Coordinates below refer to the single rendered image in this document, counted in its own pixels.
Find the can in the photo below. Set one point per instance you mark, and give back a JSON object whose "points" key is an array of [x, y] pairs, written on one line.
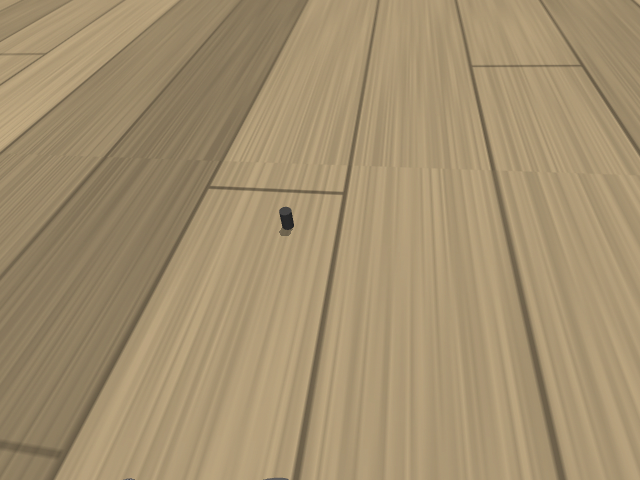
{"points": [[286, 218]]}

